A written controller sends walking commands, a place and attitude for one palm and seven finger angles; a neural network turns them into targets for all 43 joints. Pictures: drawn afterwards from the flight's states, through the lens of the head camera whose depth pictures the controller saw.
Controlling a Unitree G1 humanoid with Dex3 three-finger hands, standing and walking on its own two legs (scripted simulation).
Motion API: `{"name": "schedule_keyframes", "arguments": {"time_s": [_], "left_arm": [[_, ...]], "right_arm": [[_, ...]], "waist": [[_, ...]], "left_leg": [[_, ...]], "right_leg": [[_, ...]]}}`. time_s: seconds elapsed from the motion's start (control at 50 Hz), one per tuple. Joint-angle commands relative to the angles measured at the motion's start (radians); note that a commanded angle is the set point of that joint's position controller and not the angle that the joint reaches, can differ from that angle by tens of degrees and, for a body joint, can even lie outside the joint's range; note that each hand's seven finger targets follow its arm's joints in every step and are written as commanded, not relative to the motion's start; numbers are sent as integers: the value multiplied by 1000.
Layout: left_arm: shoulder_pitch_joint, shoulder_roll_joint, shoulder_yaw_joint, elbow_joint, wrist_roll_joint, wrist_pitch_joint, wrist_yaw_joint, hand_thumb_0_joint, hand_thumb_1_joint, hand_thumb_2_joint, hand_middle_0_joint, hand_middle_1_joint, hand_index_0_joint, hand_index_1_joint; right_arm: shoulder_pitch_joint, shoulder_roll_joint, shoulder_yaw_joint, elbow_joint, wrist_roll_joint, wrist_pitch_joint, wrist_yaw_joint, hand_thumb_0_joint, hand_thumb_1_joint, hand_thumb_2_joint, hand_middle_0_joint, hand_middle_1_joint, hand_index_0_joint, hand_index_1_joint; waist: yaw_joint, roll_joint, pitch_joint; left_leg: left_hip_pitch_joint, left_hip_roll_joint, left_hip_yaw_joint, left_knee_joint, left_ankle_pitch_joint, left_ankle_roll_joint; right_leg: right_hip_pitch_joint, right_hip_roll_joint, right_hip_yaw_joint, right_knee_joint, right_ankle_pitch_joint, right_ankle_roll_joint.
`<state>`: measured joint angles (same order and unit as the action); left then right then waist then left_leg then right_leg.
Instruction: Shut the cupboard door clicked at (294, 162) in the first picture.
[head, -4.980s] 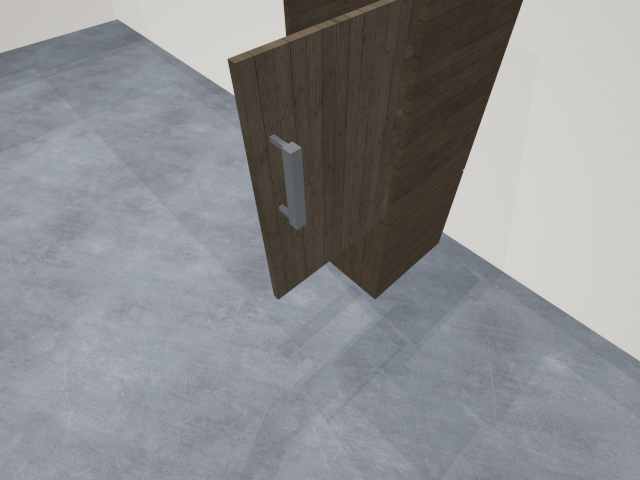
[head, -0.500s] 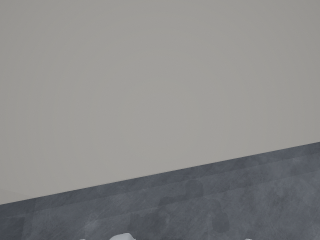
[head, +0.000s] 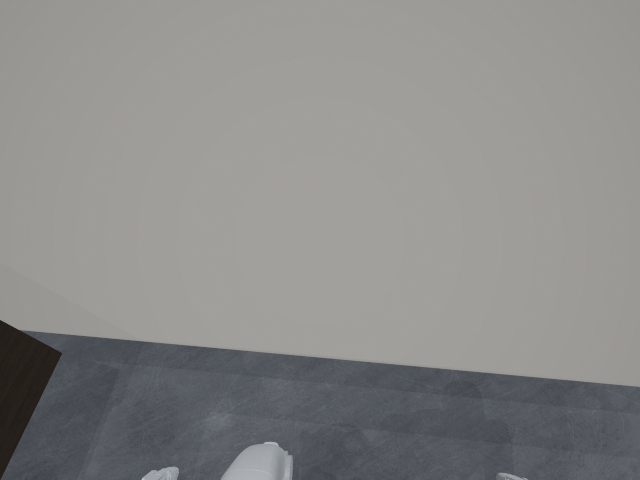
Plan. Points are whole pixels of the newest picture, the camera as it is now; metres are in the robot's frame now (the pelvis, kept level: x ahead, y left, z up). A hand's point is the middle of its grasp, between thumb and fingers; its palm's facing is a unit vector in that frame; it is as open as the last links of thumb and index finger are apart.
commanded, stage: turn to face it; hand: left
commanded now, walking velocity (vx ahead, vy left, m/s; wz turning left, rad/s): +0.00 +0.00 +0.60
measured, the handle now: out of the picture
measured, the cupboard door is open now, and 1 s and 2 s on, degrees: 90 90 90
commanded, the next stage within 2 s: none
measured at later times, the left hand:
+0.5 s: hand out of the picture +0.08 +0.21 -0.16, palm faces +0.31 -0.90 -0.31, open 7.4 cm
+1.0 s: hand out of the picture -0.02 +0.18 -0.18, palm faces +0.61 -0.75 -0.25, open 7.4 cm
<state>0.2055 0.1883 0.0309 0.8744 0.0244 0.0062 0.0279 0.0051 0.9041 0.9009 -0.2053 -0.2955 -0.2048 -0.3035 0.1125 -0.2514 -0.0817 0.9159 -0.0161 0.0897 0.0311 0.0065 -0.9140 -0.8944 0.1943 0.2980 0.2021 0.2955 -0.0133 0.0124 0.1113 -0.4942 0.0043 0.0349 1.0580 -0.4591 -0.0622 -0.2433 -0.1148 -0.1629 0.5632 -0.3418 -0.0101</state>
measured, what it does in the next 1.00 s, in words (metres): steps on the spot, turning left: left foot, then right foot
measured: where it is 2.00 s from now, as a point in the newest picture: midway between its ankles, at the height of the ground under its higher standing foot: outside the picture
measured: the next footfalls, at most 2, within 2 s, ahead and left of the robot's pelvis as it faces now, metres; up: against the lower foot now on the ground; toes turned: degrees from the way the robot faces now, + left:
left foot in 0.18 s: +0.04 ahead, +0.12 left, +0.00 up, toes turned +13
right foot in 0.50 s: +0.11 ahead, -0.15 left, +0.00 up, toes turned +14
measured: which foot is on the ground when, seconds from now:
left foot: up 0.00-0.16, down 0.18-0.48, up 0.50-0.82, down 0.84-1.00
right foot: down 0.00-0.16, up 0.18-0.48, down 0.50-0.82, up 0.84-1.00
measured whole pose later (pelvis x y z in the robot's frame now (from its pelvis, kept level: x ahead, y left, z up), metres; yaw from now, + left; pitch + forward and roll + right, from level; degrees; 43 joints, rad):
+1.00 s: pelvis +0.05 -0.04 +0.00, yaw +37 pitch +2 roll +0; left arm 0.17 0.26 0.07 0.92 0.02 0.07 0.01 0.01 0.91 0.90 -0.20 -0.30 -0.20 -0.30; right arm 0.13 -0.21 -0.05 0.89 -0.03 0.04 0.01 0.00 -0.91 -0.89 0.20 0.30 0.21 0.30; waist 0.01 -0.04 0.11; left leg -0.31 -0.02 0.02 0.56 -0.27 0.03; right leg -0.49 -0.11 -0.04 1.10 -0.45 0.08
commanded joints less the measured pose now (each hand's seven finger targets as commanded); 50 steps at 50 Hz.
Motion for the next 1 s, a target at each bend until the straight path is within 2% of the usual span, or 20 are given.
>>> {"name": "schedule_keyframes", "arguments": {"time_s": [0.0, 0.06, 0.1, 0.12, 0.14, 0.16, 0.26, 0.42, 0.44, 0.46, 0.48, 0.54, 0.6, 0.7, 0.76, 0.78, 0.8, 0.82, 0.9, 0.98], "left_arm": [[90, 210, 66, -32, 3, -25, 11, 0, 900, 900, -200, -300, -200, -300], [98, 234, 77, -24, 2, -24, 6, 0, 900, 900, -200, -300, -200, -300], [65, 233, 82, -23, -6, -24, 1, 0, 900, 900, -200, -300, -200, -300], [46, 221, 80, -37, -14, -21, -3, 0, 900, 900, -200, -300, -200, -300], [26, 150, 64, -77, -22, -15, -13, 0, 900, 900, -200, -300, -200, -300], [-36, 144, 52, -117, -11, -2, -6, 0, 900, 900, -200, -300, -200, -300], [-47, 133, 61, -53, -10, 25, -15, 0, 900, 900, -200, -300, -200, -300], [48, 132, 61, -49, -13, 6, -18, 0, 900, 900, -200, -300, -200, -300], [94, 178, 73, -44, -7, -6, -11, 0, 900, 900, -200, -300, -200, -300], [118, 282, 92, -42, 9, -18, 0, 0, 900, 900, -200, -300, -200, -300], [109, 304, 81, -51, 2, -14, 2, 0, 900, 900, -200, -300, -200, -300], [-15, 192, 57, -78, -2, -12, 10, 0, 900, 900, -200, -300, -200, -300], [11, 190, 57, -69, 1, -19, 10, 0, 900, 900, -200, -300, -200, -300], [69, 232, 74, -36, 5, -18, 8, 0, 900, 900, -200, -300, -200, -300], [43, 239, 84, -38, -6, -14, -1, 0, 900, 900, -200, -300, -200, -300], [27, 227, 81, -48, -14, -11, -7, 0, 900, 900, -200, -300, -200, -300], [18, 158, 68, -81, -19, -6, -14, 0, 900, 900, -200, -300, -200, -300], [-50, 135, 50, -123, -12, 5, -10, 0, 900, 900, -200, -300, -200, -300], [-69, 141, 61, -62, -6, 24, -15, 0, 900, 900, -200, -300, -200, -300], [-50, 125, 58, -49, -9, 26, -18, 0, 900, 900, -200, -300, -200, -300]], "right_arm": [[-87, -18, 11, -100, 8, -40, 5, 0, -900, -900, 200, 300, 200, 300], [-73, -21, 14, -108, 8, -48, 2, 0, -900, -900, 200, 300, 200, 300], [8, -52, 4, -92, 3, -54, -2, 0, -900, -900, 200, 300, 200, 300], [92, -106, -12, -73, -5, -61, -5, 0, -900, -900, 200, 300, 200, 300], [169, -228, -44, -63, -14, -69, -11, 0, -900, -900, 200, 300, 200, 300], [222, -268, -49, -43, -5, -57, -18, 0, -900, -900, 200, 300, 200, 300], [46, -176, -24, -78, -10, -70, -46, 0, -900, -900, 200, 300, 200, 300], [-22, -188, -42, -97, -8, -52, -33, 0, -900, -900, 200, 300, 200, 300], [-25, -147, -38, -108, 1, -51, -30, 0, -900, -900, 200, 300, 200, 300], [-5, -71, -27, -128, 8, -53, -23, 0, -900, -900, 200, 300, 200, 300], [-21, -95, -29, -141, 1, -50, -19, 0, -900, -900, 200, 300, 200, 300], [-20, -74, -22, -101, -1, -33, -11, 0, -900, -900, 200, 300, 200, 300], [-25, -42, -5, -87, 6, -31, 0, 0, -900, -900, 200, 300, 200, 300], [-63, -22, 8, -100, 9, -42, 5, 0, -900, -900, 200, 300, 200, 300], [18, -58, 2, -86, 3, -52, 0, 0, -900, -900, 200, 300, 200, 300], [90, -104, -12, -71, -2, -58, -2, 0, -900, -900, 200, 300, 200, 300], [161, -220, -42, -65, -11, -66, -7, 0, -900, -900, 200, 300, 200, 300], [222, -278, -53, -47, -7, -57, -17, 0, -900, -900, 200, 300, 200, 300], [63, -183, -29, -78, -10, -69, -45, 0, -900, -900, 200, 300, 200, 300], [64, -179, -27, -68, -10, -73, -43, 0, -900, -900, 200, 300, 200, 300]], "waist": [[59, -218, -162], [55, -211, -178], [4, -184, -210], [-49, -72, -253], [-89, 251, -287], [-105, 234, -276], [-6, 136, -136], [47, 151, -159], [72, 32, -173], [80, -316, -186], [89, -319, -172], [16, -256, -118], [24, -233, -142], [58, -223, -149], [4, -179, -179], [-41, -84, -219], [-77, 236, -267], [-106, 276, -251], [-19, 153, -149], [-8, 127, -163]], "left_leg": [[2, 6, 68, -230, 4, -1], [73, -8, 97, -376, 41, 20], [238, -18, 106, -547, 186, 39], [436, 54, 45, -622, 406, 75], [624, 356, -362, -638, 824, 235], [581, 463, -421, -648, 924, 338], [329, 258, -241, -682, 678, 230], [139, 160, -271, -591, 428, 164], [47, 92, -226, -485, 289, 112], [-125, -65, -49, -227, -36, 25], [-102, -48, -72, 29, -196, 30], [-100, 28, -65, 194, -38, 8], [-44, 22, 5, -17, -11, -8], [58, 3, 76, -302, 2, 10], [232, -11, 95, -520, 165, 35], [404, 36, 45, -613, 332, 62], [582, 315, -333, -648, 668, 189], [547, 448, -454, -676, 834, 312], [327, 271, -293, -713, 536, 232], [337, 226, -261, -707, 540, 222]], "right_leg": [[259, -226, 89, -104, 819, -89], [262, -247, 66, -53, 848, -83], [190, -229, 4, 68, 801, -34], [35, -212, -28, 221, 632, 12], [-287, -52, -46, 472, -89, 96], [-359, -13, 74, 598, -340, 90], [-302, 0, 153, 562, -114, 98], [66, 99, 82, 1, 52, 79], [188, 14, 160, -164, 106, 61], [279, -279, 471, -274, 204, -44], [154, -400, 509, -276, 305, -143], [87, -247, 254, -197, 487, -119], [173, -209, 123, -156, 661, -88], [221, -248, 80, -99, 722, -91], [141, -237, 19, 21, 649, -37], [17, -217, -19, 160, 532, 10], [-263, -67, -49, 406, -48, 90], [-361, -13, 59, 556, -351, 93], [-340, -15, 172, 618, -108, 91], [-271, 24, 149, 460, -87, 93]]}}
